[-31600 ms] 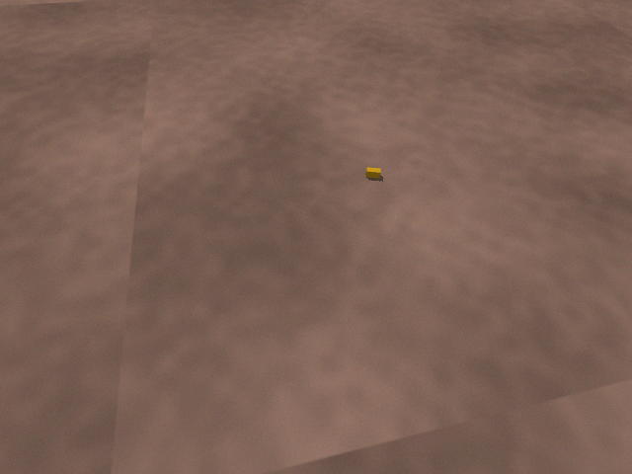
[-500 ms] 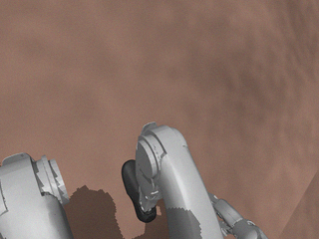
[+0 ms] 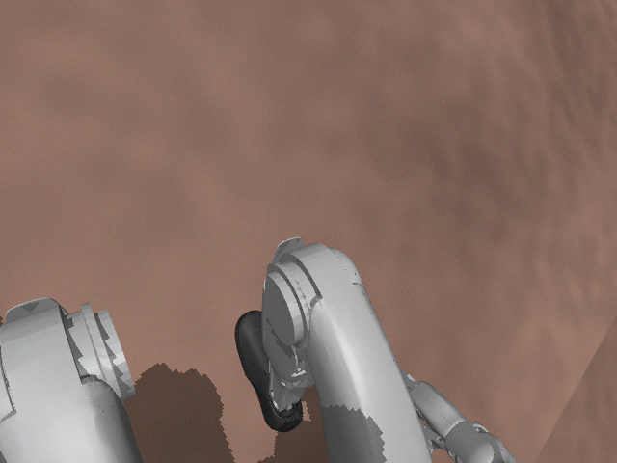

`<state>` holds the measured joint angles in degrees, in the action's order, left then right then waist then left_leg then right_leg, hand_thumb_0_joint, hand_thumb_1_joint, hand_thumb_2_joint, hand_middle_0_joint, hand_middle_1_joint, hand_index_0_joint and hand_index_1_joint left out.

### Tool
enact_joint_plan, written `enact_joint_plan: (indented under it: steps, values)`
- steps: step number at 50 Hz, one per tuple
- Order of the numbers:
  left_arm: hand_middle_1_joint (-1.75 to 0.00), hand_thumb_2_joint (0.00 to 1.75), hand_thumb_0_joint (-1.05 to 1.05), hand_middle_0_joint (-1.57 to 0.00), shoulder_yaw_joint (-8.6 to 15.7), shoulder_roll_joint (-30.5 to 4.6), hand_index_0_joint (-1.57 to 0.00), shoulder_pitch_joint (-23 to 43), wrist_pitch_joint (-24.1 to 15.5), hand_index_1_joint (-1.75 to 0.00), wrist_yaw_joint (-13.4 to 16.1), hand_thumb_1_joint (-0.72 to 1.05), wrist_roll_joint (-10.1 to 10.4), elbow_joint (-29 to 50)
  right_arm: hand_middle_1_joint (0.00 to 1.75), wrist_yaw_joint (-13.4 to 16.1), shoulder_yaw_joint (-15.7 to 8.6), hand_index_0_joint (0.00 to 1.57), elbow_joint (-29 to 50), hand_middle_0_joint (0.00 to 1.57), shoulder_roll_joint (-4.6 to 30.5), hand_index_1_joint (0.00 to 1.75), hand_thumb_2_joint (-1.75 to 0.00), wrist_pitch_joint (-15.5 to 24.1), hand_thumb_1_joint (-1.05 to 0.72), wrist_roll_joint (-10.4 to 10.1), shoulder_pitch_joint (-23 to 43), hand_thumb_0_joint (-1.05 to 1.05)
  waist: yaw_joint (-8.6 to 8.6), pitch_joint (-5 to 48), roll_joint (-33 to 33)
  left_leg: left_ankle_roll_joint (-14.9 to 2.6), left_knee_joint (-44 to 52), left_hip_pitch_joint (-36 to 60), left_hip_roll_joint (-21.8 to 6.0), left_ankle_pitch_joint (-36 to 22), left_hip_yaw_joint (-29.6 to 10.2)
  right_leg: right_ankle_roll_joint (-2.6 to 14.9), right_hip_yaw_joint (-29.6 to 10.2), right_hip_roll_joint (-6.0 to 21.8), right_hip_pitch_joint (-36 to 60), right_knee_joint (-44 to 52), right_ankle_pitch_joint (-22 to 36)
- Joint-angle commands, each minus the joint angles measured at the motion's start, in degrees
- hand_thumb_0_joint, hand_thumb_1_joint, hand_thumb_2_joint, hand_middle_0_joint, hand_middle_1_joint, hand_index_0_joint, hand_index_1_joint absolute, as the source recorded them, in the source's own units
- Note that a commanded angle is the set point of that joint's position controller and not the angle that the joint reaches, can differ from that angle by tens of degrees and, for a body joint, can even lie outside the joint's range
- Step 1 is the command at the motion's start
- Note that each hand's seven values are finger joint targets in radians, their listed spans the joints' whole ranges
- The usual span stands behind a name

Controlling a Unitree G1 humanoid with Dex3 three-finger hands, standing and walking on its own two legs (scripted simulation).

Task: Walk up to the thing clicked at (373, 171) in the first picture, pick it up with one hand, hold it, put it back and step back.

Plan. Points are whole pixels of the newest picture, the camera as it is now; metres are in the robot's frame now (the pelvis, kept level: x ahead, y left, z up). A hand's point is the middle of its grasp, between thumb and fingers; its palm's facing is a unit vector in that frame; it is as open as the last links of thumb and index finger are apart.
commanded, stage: open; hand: left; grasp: from above
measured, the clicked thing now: out of the picture +0.43 +0.36 -0.28
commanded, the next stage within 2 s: withdraw in 0.18 s
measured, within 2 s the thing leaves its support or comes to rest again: neither
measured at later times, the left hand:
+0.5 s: hand out of the picture +0.44 +0.37 -0.21, palm faces -0.34 -0.10 -0.93, open 12.8 cm
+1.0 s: hand out of the picture +0.39 +0.37 -0.09, palm faces -0.54 -0.17 -0.83, open 12.6 cm
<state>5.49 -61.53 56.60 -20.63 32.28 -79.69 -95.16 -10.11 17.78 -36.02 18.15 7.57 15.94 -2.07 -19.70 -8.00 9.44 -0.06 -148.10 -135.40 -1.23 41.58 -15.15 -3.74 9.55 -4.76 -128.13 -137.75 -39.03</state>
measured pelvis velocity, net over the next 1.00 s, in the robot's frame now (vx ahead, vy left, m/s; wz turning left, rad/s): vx -0.01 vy -0.01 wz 0.11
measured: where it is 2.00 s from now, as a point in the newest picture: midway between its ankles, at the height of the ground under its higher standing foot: (201, 429)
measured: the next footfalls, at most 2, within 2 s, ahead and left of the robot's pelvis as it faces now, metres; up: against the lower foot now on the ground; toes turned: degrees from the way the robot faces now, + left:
none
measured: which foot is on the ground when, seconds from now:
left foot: down 0.00-1.00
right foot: down 0.00-1.00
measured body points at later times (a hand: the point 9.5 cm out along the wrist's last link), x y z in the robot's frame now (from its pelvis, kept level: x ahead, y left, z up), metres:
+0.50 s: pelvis +0.00 +0.00 +0.00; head +0.25 +0.14 +0.34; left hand +0.45 +0.37 -0.16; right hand +0.09 -0.26 -0.06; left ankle +0.06 +0.12 -0.26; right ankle +0.11 -0.12 -0.26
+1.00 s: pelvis -0.01 -0.01 +0.06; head +0.22 +0.09 +0.43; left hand +0.42 +0.38 -0.04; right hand +0.10 -0.28 -0.04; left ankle +0.06 +0.12 -0.26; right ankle +0.11 -0.12 -0.26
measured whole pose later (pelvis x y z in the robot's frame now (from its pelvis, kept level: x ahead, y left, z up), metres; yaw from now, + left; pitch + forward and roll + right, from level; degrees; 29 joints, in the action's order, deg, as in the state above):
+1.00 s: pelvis -0.01 -0.01 +0.06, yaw +6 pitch +33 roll -10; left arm 3.0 -47.9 51.0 -15.4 3.5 -63.6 -68.7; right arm -6.5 6.3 -37.6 19.3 -1.1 5.9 -8.4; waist -10.5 0.5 0.1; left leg 0.1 -133.5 -129.4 -0.6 37.4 -9.2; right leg -2.5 5.5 -2.0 -123.7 -127.9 -37.7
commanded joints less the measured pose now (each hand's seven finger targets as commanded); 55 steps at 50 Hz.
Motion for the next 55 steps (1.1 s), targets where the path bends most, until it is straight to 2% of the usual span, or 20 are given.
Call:
enact_joint_plan:
  steps: [1,4,9,10,14,18,19,21,23,25,27,31,34,35,38,40,44,48,52,55]
  values:
    - [-0.68,0.65,0.00,-0.37,1.7,-14.1,-0.39,12.3,0.2,-0.66,1.1,-0.12,1.9,6.8,0.30,0.6,-6.0,0.20,0.3,0.20,19.2,0.30,-0.90,0.0,-0.89,-0.2,-9.5,0.00,-2.04,35.8,-32.7,0.06,16.1,30.6,-1.8,-14.5,5.2,4.80,6.0,-1.7,17.8,10.0,15.6]
    - [-0.72,0.68,0.00,-0.33,1.6,-13.9,-0.35,12.7,-0.5,-0.69,0.4,-0.15,2.4,7.3,0.30,0.8,-6.1,0.20,0.3,0.20,18.9,0.30,-0.90,-0.1,-0.89,-0.4,-8.7,0.00,-1.75,35.6,-32.5,-0.02,15.9,29.6,-1.7,-13.4,5.6,4.93,5.6,-1.6,18.2,10.6,14.6]
    - [-0.73,0.72,0.00,-0.30,2.7,-15.5,-0.32,11.7,-1.8,-0.72,0.0,-0.19,2.2,8.2,0.30,0.9,-5.5,0.20,-0.1,0.20,18.9,0.30,-0.90,-0.8,-0.89,-0.2,-10.3,0.00,-1.73,37.5,-33.6,0.16,15.4,32.2,-1.7,-18.0,5.3,4.96,6.0,-1.6,19.7,10.5,17.4]
    - [-0.76,0.72,0.00,-0.29,1.9,-14.1,-0.31,10.8,-1.9,-0.74,-0.2,-0.19,2.5,6.3,0.30,0.8,-5.3,0.20,0.2,0.20,18.3,0.30,-0.90,-0.8,-0.89,-0.1,-9.5,0.00,-1.85,36.1,-31.7,-0.16,14.9,30.4,-1.8,-16.2,5.4,4.81,5.8,-1.7,19.7,10.7,16.4]
    - [-0.78,0.74,0.00,-0.26,2.3,-15.8,-0.29,12.5,-2.9,-0.76,0.2,-0.21,2.0,9.3,0.30,1.1,-5.7,0.20,0.2,0.20,19.2,0.30,-0.90,-1.2,-0.89,-0.1,-9.4,0.00,-1.01,37.8,-33.5,-0.08,15.6,30.9,-1.8,-15.9,5.6,4.93,5.5,-1.8,20.4,10.9,16.1]
    - [-0.81,0.79,0.00,-0.23,4.7,-18.2,-0.25,11.7,-2.7,-0.78,1.7,-0.29,1.4,10.7,0.30,0.9,-5.9,0.20,0.6,0.20,19.3,0.30,-0.90,-1.2,-0.89,0.1,-9.9,0.00,-0.46,39.0,-34.3,0.02,15.2,32.5,-1.8,-17.4,5.8,4.91,5.7,-1.6,20.2,10.2,17.0]
    - [-0.83,0.81,0.00,-0.21,6.4,-19.7,-0.24,11.7,-2.4,-0.80,2.5,-0.31,1.1,12.5,0.30,0.9,-6.1,0.20,0.4,0.20,18.9,0.30,-0.90,-1.2,-0.89,0.0,-10.3,0.00,0.52,40.4,-34.8,0.03,15.5,32.7,-2.0,-17.4,6.0,4.98,5.3,-1.7,21.0,10.3,17.2]
    - [-0.83,0.82,0.00,-0.21,5.9,-18.0,-0.23,15.1,-1.8,-0.81,3.5,-0.32,2.0,18.5,0.30,0.7,-6.7,0.20,-0.3,0.20,18.2,0.30,-0.90,-1.0,-0.89,-0.3,-10.4,0.00,1.48,42.4,-37.5,0.16,16.2,33.4,-1.8,-16.9,6.5,5.18,5.1,-1.6,19.8,10.6,17.0]
    - [-0.85,0.84,0.00,-0.19,7.5,-17.3,-0.21,13.3,0.3,-0.83,4.4,-0.35,2.5,19.7,0.30,0.1,-7.9,0.20,-0.3,0.20,18.0,0.30,-0.90,-0.4,-0.89,-0.5,-10.4,0.00,2.95,45.1,-41.5,0.69,17.4,35.7,-1.9,-17.4,6.8,5.65,4.8,-1.7,18.5,10.0,17.1]
    - [-0.84,0.85,0.00,-0.19,10.0,-16.8,-0.20,13.2,3.2,-0.83,4.9,-0.36,4.3,22.7,0.30,-0.5,-9.7,0.20,-0.3,0.20,18.0,0.30,-0.90,-0.3,-0.89,-1.5,-10.8,0.00,4.86,48.5,-42.2,0.73,18.1,36.4,-1.6,-18.6,7.3,5.52,4.9,-1.3,17.3,10.2,18.1]
    - [-0.84,0.85,0.00,-0.18,8.9,-13.2,-0.19,13.4,6.7,-0.83,4.0,-0.36,6.6,23.9,0.30,-1.3,-10.9,0.20,-0.4,0.20,16.7,0.30,-0.90,-0.5,-0.89,-2.3,-11.0,0.00,5.73,50.1,-43.0,0.54,18.4,35.1,-1.4,-19.2,8.5,5.67,3.6,-1.3,17.4,11.2,19.2]
    - [-0.87,0.87,0.00,-0.17,3.2,-3.7,-0.18,10.7,14.2,-0.86,-2.0,-0.37,11.1,18.4,0.30,-1.8,-13.5,0.20,-2.1,0.20,16.0,0.30,-0.90,-1.6,-0.89,-4.8,-12.3,0.00,5.63,44.1,-36.1,-0.08,22.5,30.5,-0.7,-13.4,8.4,5.71,3.2,-0.8,12.5,13.9,14.4]
    - [-0.88,0.88,0.00,-0.19,0.5,-1.1,-0.19,12.3,16.7,-0.87,-9.3,-0.36,14.6,22.3,0.30,-1.6,-15.7,0.20,-1.9,0.20,15.8,0.30,-0.90,-2.8,-0.89,-7.1,-14.9,0.00,6.20,44.9,-31.1,-0.80,25.1,29.4,-0.4,-9.0,8.0,5.86,2.2,-0.7,14.7,16.8,10.3]
    - [-0.85,0.86,0.00,-0.21,-0.2,-0.2,-0.21,13.0,17.0,-0.85,-12.0,-0.34,15.6,24.9,0.30,-1.5,-16.4,0.20,-1.6,0.20,15.8,0.30,-0.90,-3.3,-0.89,-7.8,-15.7,0.00,5.36,45.4,-29.3,-0.89,26.0,30.5,-0.2,-8.9,7.8,5.82,1.9,-0.4,16.3,17.5,10.3]
    - [-0.81,0.82,0.00,-0.27,-3.2,2.8,-0.27,12.0,16.3,-0.81,-20.0,-0.28,16.7,27.9,0.30,-0.3,-17.5,0.20,-1.7,0.20,15.7,0.30,-0.90,-5.1,-0.89,-9.7,-16.5,0.00,4.79,43.3,-25.2,-1.27,27.3,29.4,0.4,-8.9,8.8,6.16,0.6,-0.2,19.5,20.6,9.8]
    - [-0.80,0.82,0.00,-0.27,-3.1,2.0,-0.27,11.8,14.8,-0.80,-24.2,-0.27,17.2,30.9,0.30,1.2,-17.8,0.20,-1.6,0.20,15.7,0.30,-0.90,-6.4,-0.89,-10.5,-17.6,0.00,5.23,42.9,-22.1,-1.42,26.8,28.7,0.7,-9.3,9.4,6.53,-0.4,0.2,21.4,22.6,9.4]
    - [-0.79,0.80,0.00,-0.28,-2.1,1.3,-0.29,9.5,9.8,-0.78,-28.4,-0.25,17.7,33.5,0.30,3.7,-17.0,0.20,-0.8,0.20,14.3,0.30,-0.90,-7.9,-0.89,-10.6,-17.7,0.00,5.87,41.6,-18.1,-1.60,25.5,27.0,1.5,-10.8,10.9,6.54,-1.6,0.8,23.7,24.3,9.5]
    - [-0.77,0.79,0.00,-0.30,1.3,-1.9,-0.30,8.5,3.1,-0.77,-27.0,-0.24,16.8,33.3,0.30,4.8,-15.5,0.20,-0.5,0.20,12.9,0.30,-0.90,-8.6,-0.89,-10.0,-16.5,0.00,7.58,44.2,-18.1,-1.64,24.1,27.5,1.5,-12.5,11.5,6.07,-2.3,1.0,25.4,23.1,10.5]
    - [-0.75,0.78,0.00,-0.31,3.9,-5.3,-0.31,12.7,-1.6,-0.75,-19.9,-0.23,11.8,31.6,0.30,4.8,-13.9,0.20,-1.0,0.20,12.9,0.30,-0.90,-9.4,-0.89,-8.7,-14.2,0.00,8.09,46.7,-25.4,-1.20,24.2,32.7,1.3,-14.4,11.1,6.08,-0.9,0.9,20.6,19.7,12.0]
    - [-0.76,0.78,0.00,-0.31,2.6,-4.8,-0.31,17.8,-1.8,-0.76,-14.2,-0.25,8.0,26.9,0.30,4.2,-13.2,0.20,-1.9,0.20,13.2,0.30,-0.90,-9.9,-0.90,-7.7,-14.0,0.00,5.55,45.1,-28.2,-1.12,24.7,33.6,1.0,-12.0,10.6,6.05,0.2,0.6,16.6,18.3,10.5]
